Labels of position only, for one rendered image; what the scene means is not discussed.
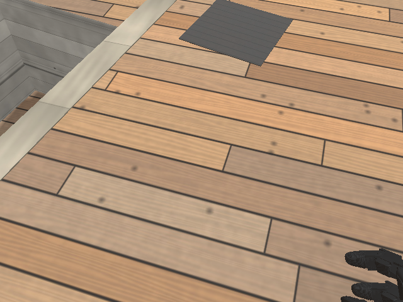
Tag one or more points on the robot right hand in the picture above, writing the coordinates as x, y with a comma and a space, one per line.
384, 262

